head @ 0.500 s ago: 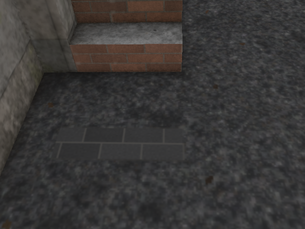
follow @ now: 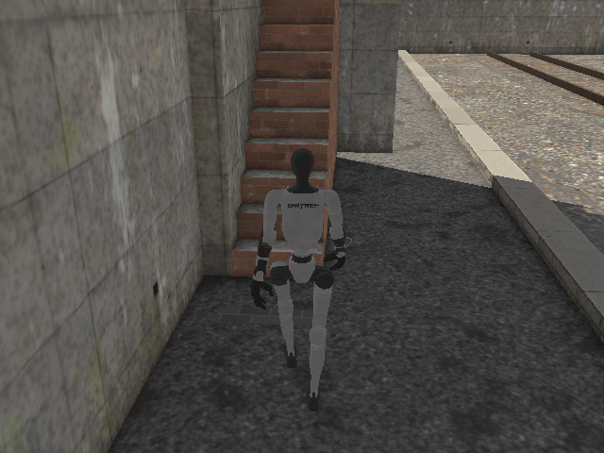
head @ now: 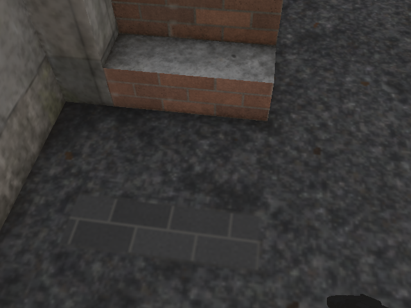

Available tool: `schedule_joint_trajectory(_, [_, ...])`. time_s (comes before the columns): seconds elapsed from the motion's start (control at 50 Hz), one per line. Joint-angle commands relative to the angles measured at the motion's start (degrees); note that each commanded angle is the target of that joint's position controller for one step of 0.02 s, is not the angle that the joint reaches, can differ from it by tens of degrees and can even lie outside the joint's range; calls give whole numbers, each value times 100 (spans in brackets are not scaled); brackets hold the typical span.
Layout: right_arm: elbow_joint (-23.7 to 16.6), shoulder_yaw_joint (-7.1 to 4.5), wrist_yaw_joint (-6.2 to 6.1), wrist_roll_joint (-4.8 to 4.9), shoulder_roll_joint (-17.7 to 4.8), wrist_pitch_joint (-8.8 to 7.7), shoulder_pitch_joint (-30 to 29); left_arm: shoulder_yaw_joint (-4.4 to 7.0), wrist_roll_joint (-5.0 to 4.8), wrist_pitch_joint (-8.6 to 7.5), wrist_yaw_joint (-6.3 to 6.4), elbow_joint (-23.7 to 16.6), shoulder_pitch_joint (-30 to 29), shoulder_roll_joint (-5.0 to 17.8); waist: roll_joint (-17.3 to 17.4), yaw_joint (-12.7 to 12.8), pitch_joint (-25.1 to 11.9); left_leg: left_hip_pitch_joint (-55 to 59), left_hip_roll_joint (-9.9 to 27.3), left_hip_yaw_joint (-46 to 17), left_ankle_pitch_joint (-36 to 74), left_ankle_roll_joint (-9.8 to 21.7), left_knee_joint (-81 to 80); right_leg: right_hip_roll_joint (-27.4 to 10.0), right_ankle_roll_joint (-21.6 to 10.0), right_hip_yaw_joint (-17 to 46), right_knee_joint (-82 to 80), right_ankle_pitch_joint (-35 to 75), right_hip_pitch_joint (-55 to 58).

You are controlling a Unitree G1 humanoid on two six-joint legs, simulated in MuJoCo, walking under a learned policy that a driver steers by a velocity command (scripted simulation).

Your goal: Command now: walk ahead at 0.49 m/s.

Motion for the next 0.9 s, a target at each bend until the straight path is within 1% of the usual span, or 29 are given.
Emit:
schedule_joint_trajectory(0.02, [521,-367,-185,-44,-973,-100,2401,209,14,-14,39,-273,-366,1075,-448,-1415,-1090,3014,74,-382,-186,418,-504,-1412,-62,140,3110,6433,-1257])
schedule_joint_trajectory(0.04, [618,-495,-242,-155,-1442,-102,3150,144,13,-21,7,-418,-258,779,327,-1514,-1723,4054,1497,-1996,-963,769,-552,-882,-86,-188,5104,3593,-2240])
schedule_joint_trajectory(0.06, [590,-506,-175,-110,-1444,-51,2840,122,-122,10,-65,-356,514,379,1249,-846,-2057,5003,2642,-4892,-1396,1688,-1345,106,87,62,6965,-625,-4237])
schedule_joint_trajectory(0.08, [500,-476,-107,82,-1170,-44,2168,199,31,22,-45,-440,-43,869,281,-785,-1182,4136,2366,-4489,-2298,1545,-1882,-348,-61,391,6897,-71,-4821])
schedule_joint_trajectory(0.1, [416,-388,-83,100,-839,-81,1691,239,45,-3,-87,-603,-604,935,69,-646,-493,3263,2195,-3726,-2297,1376,-2153,-579,-81,358,6587,397,-4823])
schedule_joint_trajectory(0.12, [481,-322,-64,57,-580,-136,1569,240,51,0,-108,-628,-764,837,-240,-438,-63,2527,1973,-3206,-1672,1165,-2372,-763,-71,341,6184,565,-4561])
schedule_joint_trajectory(0.16, [687,-228,-104,29,-376,-265,1719,193,138,151,-167,-578,-638,545,-129,-136,-11,1831,1556,-2370,-775,823,-2516,-974,57,330,5632,690,-3947])
schedule_joint_trajectory(0.18, [783,-225,-110,37,-400,-324,1882,179,145,202,-196,-561,-614,443,-64,-101,-24,1745,1462,-2128,-391,786,-2555,-992,111,252,5494,749,-3873])
schedule_joint_trajectory(0.22, [930,-251,-105,62,-583,-393,2141,186,142,263,-233,-678,-922,447,45,-88,37,1729,1344,-1752,-18,748,-2679,-1103,210,105,5147,1046,-4142])
schedule_joint_trajectory(0.28, [1049,-237,-93,79,-660,-382,2498,197,114,300,-249,-972,-1826,548,85,-279,198,2020,1187,-1423,531,579,-2783,-1236,348,-104,4384,1769,-4787])
schedule_joint_trajectory(0.36, [1191,-183,-118,84,-624,-364,2995,145,43,289,-265,-1211,-2696,470,223,-566,149,2521,1040,-1110,1385,271,-2625,-1096,429,-348,3241,2466,-4840])
schedule_joint_trajectory(0.44, [1342,-147,-188,20,-629,-333,3411,112,33,274,-255,-1392,-3366,467,319,-793,171,3357,1188,-1095,1956,301,-2372,-895,360,-473,2511,2424,-4946])
schedule_joint_trajectory(0.48, [1408,-152,-227,-30,-678,-311,3496,117,32,239,-251,-1487,-3582,500,350,-810,198,3779,1358,-1126,2318,397,-2166,-816,264,-481,2269,2110,-4979])
schedule_joint_trajectory(0.52, [1432,-168,-263,-54,-749,-301,3357,143,30,186,-235,-1497,-3460,557,384,-628,158,3952,1479,-1067,3091,396,-1823,-681,87,-511,1987,1654,-4597])
schedule_joint_trajectory(0.54, [1423,-179,-276,-52,-798,-300,3226,178,35,158,-203,-1401,-3128,612,427,-443,4,3903,1475,-989,3868,329,-1451,-513,-23,-575,1841,1406,-4049])
schedule_joint_trajectory(0.56, [1431,-192,-274,-45,-852,-292,3146,240,41,121,-158,-1187,-2483,708,444,-176,-313,3841,1421,-927,4456,262,-771,-323,-151,-625,1644,1311,-3278])
schedule_joint_trajectory(0.58, [1406,-187,-260,-2,-859,-284,3014,328,89,63,-100,-846,-1474,859,316,261,-814,3365,1238,-746,4176,154,295,-326,-326,-572,1307,1619,-1986])
schedule_joint_trajectory(0.6, [1207,-130,-241,62,-707,-311,2924,466,242,20,-28,-623,-424,1301,-78,625,-1519,2110,994,-586,2317,63,1883,-1451,-645,620,1310,1181,-402])
schedule_joint_trajectory(0.62, [1158,-48,-184,261,-151,-298,3621,594,289,58,-52,-567,-154,1763,-1381,302,-2200,38,-125,-266,-2137,-200,4069,-3080,-1528,3443,820,1031,1006])
schedule_joint_trajectory(0.64, [1209,-218,-209,91,-771,-282,3256,548,41,124,-124,-569,-505,1404,-481,255,-1840,-481,65,-1029,-2305,-93,4477,-2818,-1418,3684,427,812,549])
schedule_joint_trajectory(0.66, [1008,-238,-187,70,-729,-306,2754,467,-21,113,-146,-642,-1142,1136,-410,-8,-963,-662,333,-1042,-1744,-79,4290,-2624,-1225,2720,252,971,-298])
schedule_joint_trajectory(0.68, [947,-226,-169,51,-626,-321,2470,401,-4,65,-171,-660,-1447,832,-165,-137,-550,-500,511,-1006,-1404,-102,3999,-2374,-1065,2151,31,1562,-995])
schedule_joint_trajectory(0.7, [934,-243,-146,-9,-554,-265,2376,349,5,24,-156,-605,-1509,664,-173,-300,-355,-276,640,-987,-1271,-142,3722,-2123,-876,1706,-89,1887,-1446])
schedule_joint_trajectory(0.72, [950,-222,-103,-81,-424,-181,2480,287,-1,-3,-134,-501,-1486,474,-274,-467,-309,4,717,-961,-1200,-211,3492,-1913,-729,1339,-211,2123,-1784])
schedule_joint_trajectory(0.76, [941,-217,-31,-113,-275,-75,2477,275,-20,-86,-120,-312,-1172,497,-324,-563,-306,126,714,-831,-1098,-302,3268,-1784,-696,1014,-317,2659,-1947])
schedule_joint_trajectory(0.78, [890,-222,-6,-119,-270,-40,2356,292,-39,-116,-115,-243,-1051,603,-340,-597,-251,10,743,-773,-979,-346,3136,-1739,-688,863,-388,2781,-1983])
schedule_joint_trajectory(0.82, [700,-230,18,-113,-319,-1,1824,297,-36,-126,-116,-153,-848,716,-359,-545,-76,-371,839,-655,-559,-428,2786,-1661,-654,671,-558,2792,-1984])
schedule_joint_trajectory(0.86, [511,-228,21,-74,-383,4,1250,273,-22,-121,-119,-105,-665,711,-351,-431,46,-625,879,-555,-134,-501,2231,-1575,-604,536,-647,2937,-1897])
schedule_joint_trajectory(0.9, [355,-194,24,-32,-350,-9,759,247,-22,-117,-116,-57,-491,694,-367,-316,108,-604,836,-451,204,-540,1543,-1491,-534,386,-659,3113,-1800])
